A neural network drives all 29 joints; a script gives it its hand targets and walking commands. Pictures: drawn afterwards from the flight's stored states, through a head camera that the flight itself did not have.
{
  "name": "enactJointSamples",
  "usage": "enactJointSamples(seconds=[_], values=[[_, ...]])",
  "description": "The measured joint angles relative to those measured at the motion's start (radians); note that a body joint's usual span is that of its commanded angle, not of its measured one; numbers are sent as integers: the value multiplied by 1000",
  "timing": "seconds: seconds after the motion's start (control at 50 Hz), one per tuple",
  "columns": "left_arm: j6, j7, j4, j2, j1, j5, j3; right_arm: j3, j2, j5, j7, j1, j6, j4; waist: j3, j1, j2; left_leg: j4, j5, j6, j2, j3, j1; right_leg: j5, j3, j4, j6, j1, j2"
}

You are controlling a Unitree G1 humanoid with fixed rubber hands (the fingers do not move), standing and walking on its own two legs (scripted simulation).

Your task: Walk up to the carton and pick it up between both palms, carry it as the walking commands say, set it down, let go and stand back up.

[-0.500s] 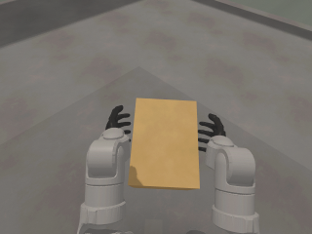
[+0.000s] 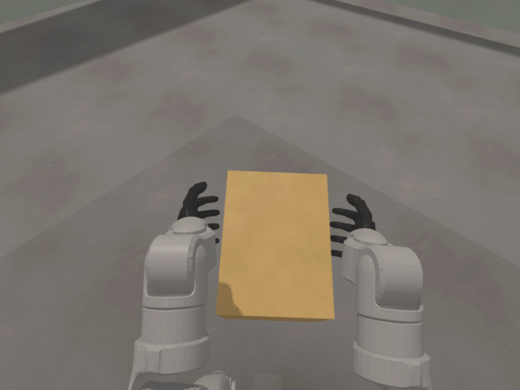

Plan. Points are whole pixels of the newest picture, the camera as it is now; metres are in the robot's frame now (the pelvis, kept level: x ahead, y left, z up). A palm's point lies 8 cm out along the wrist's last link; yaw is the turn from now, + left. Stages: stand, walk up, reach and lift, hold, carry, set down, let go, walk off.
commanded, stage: carry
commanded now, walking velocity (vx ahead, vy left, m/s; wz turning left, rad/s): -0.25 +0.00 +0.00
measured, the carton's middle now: (273, 250) +0.35 -0.01 +0.02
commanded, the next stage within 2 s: none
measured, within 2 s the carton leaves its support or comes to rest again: neither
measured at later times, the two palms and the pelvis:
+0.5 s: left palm (170, 368) +0.15 +0.11 +0.11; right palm (393, 383) +0.14 -0.13 +0.09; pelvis -0.17 +0.00 +0.00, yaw +0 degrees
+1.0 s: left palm out of the picture +0.00 +0.11 +0.11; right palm out of the picture -0.02 -0.13 +0.10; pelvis -0.33 -0.01 +0.00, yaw +0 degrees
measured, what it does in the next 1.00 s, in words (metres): walks backwards: left foot, then right foot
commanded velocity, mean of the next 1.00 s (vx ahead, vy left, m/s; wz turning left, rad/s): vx -0.25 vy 0.00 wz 0.00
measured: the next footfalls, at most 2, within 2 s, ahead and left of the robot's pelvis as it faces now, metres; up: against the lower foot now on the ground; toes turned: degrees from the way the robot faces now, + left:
left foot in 0.06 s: +0.06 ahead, +0.10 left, +0.00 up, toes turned +4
right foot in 0.40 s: -0.09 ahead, -0.13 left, +0.00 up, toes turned -4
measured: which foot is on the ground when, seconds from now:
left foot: up 0.00-0.04, down 0.06-0.42, up 0.44-0.60, down 0.62-0.94, up 0.96-1.00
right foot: down 0.00-0.12, up 0.14-0.38, down 0.40-0.70, up 0.72-0.88, down 0.90-1.00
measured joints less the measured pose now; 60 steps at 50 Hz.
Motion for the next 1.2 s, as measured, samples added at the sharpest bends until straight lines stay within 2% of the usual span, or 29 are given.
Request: enactJointSamples(seconds=[0.06, 0.08, 0.1, 0.16, 0.18, 0.24, 0.32, 0.38, 0.42, 0.44, 0.48, 0.54, 0.58, 0.62, 0.66, 0.68, 0.72, 0.76, 0.88, 0.92, 0.94, 0.96, 1.0, 1.04, 1.06, 1.1, 1.14, 1.18, 1.2], values=[[-6, 14, -8, -3, -9, 0, -2, 0, 0, 4, -1, -2, -17, -6, -14, -4, 2, -203, -50, 3, 0, -1, 112, 39, -11, -2, 7, -55, 1], [-11, 18, -8, -3, -9, 0, -2, 1, 1, 6, 0, -2, -22, -4, -9, -3, -13, -252, -91, 37, -10, 2, 125, 51, -11, -3, 10, -67, -8], [-13, 24, -7, -2, -9, 1, 8, 7, 2, 8, 1, -4, -25, 4, 10, 1, -36, -258, -74, 57, -20, 8, 126, 63, 0, -3, 10, -68, -13], [-8, 26, 6, -1, -3, 0, 43, 27, 2, 12, 8, -4, -22, 43, 38, 9, -41, -269, 8, 78, -8, 8, 118, -121, -2, 66, 10, -80, -1], [-4, 28, 5, -1, -3, 0, 44, 27, 2, 12, 11, -4, -22, 52, 44, 10, -41, -279, 25, 79, -8, 7, 117, -138, 2, 110, 10, -85, -1], [-4, 30, -8, 0, -3, 0, 37, 27, 2, 12, 12, -4, -24, 48, 44, 16, -41, -313, 73, 79, -8, 7, 102, -140, 12, 195, 10, -82, -1], [-11, 29, -37, 0, -3, 0, 25, 27, 3, 11, 12, -6, -40, 27, 33, 17, -41, -351, 139, 77, -8, 17, 60, -141, 12, 191, 10, -33, -1], [-15, 22, -39, 0, -3, -1, 22, 27, 3, 9, 6, -6, -40, 20, 26, 18, -40, -369, 183, 70, -9, 27, 31, -130, 6, 75, 10, 60, -1], [-17, 15, -25, -1, -3, -1, 19, 18, 3, 7, 2, -6, -37, 20, 39, 14, -5, -373, 199, 61, 8, 15, 22, -96, -8, 26, 7, 79, 18], [-17, 10, -9, -1, -3, -1, 16, 8, 3, 7, 0, -5, -30, 23, 47, 12, 1, -365, 149, 47, 8, 12, 22, -84, -10, 25, 4, 78, 18], [-16, 4, 16, 0, -3, -1, 14, -1, 3, 6, -6, -6, -10, 22, 49, 13, -2, -235, 14, 22, 8, 12, 3, -61, -3, 20, -3, 69, 12], [-16, 4, 16, -1, -3, -1, 13, -1, 3, 6, -8, -6, -11, 21, 32, 8, -1, -54, -13, 10, 8, 9, 3, -24, 11, 7, -4, 34, 7], [-17, 7, -4, -1, -4, -1, 7, 0, 2, 7, -6, -6, -20, 11, 11, 0, 0, -68, -20, 10, 9, 8, 31, 0, 9, 5, -3, -8, 5], [-19, 16, -17, -3, -8, -1, 0, 0, 2, 10, -6, -6, -30, 0, 1, -5, 1, -192, -24, 10, 9, 7, 96, 22, 0, 5, 1, -44, 5], [-26, 25, -18, -2, -9, 0, 5, 5, 4, 13, -4, -8, -38, 3, 16, -5, -30, -271, -49, 47, -7, 14, 119, 46, 3, 5, 4, -64, -8], [-27, 29, -12, -2, -8, 0, 18, 13, 4, 16, -2, -8, -37, 11, 27, -3, -42, -272, -26, 55, -8, 16, 115, 26, 3, 5, 4, -64, -9], [-26, 24, -4, -1, -5, -1, 45, 25, 4, 21, 1, -9, -34, 32, 44, 2, -41, -277, 16, 63, 2, 15, 114, -114, 1, 44, 4, -69, -1], [-20, 23, -8, -1, -5, -1, 50, 26, 4, 21, 6, -9, -35, 41, 52, 6, -41, -291, 45, 65, 6, 15, 113, -152, 5, 108, 4, -73, 0], [-26, 23, -54, -1, -5, -3, 27, 26, 5, 18, 6, -9, -53, 8, 36, 8, -30, -329, 133, 59, 6, 18, 49, -148, 6, 115, 4, -22, -1], [-27, 19, -51, -1, -5, -3, 26, 26, 4, 16, 4, -9, -51, 7, 38, 8, -19, -330, 157, 52, 11, 17, 33, -40, -3, 35, 4, 20, 5], [-27, 14, -41, -1, -4, -3, 23, 19, 4, 13, 1, -9, -47, 8, 47, 5, -5, -330, 154, 49, 13, 9, 33, -12, -9, 33, 3, 20, 9], [-26, 8, -28, -1, -4, -4, 20, 11, 4, 10, -1, -9, -39, 9, 54, 5, -3, -300, 83, 38, 12, 7, 29, -4, -10, 32, 0, 21, 8], [-26, 3, 0, -1, -4, -4, 18, 6, 4, 5, -7, -9, -18, 9, 56, 5, -7, -147, -32, 16, 11, 7, 9, 8, -4, 23, -6, 15, 4], [-22, 2, 10, -1, -5, -4, 17, 5, 4, 0, -9, -9, -8, 9, 45, 2, -7, -15, -45, 8, 12, 7, 8, 32, 4, 7, -6, -3, 4], [-20, 3, 8, -2, -5, -4, 14, 5, 4, -2, -9, -9, -8, 9, 31, -2, -6, -3, -46, 7, 12, 6, 17, 48, 4, -2, -6, -22, 4], [-20, 8, 1, -2, -5, -3, 11, 5, 3, -1, -9, -9, -14, 7, 9, -11, -5, -52, -54, 7, 13, 5, 60, 82, -2, -20, -5, -59, 5], [-20, 14, -2, -2, -5, -3, 8, 5, 3, 1, -9, -10, -18, 5, -6, -15, -4, -194, -87, 12, 12, 4, 133, 111, -12, -26, -1, -95, 5], [-25, 24, -1, -1, -5, -3, 16, 10, 5, 8, -7, -10, -24, 12, 20, -10, -44, -231, -93, 50, -12, 14, 138, 128, 2, -27, 2, -104, -11], [-25, 25, 7, 0, -1, -3, 28, 16, 5, 11, -4, -11, -23, 27, 26, -7, -48, -232, -65, 59, -11, 15, 133, 77, 2, -27, 2, -103, -8]])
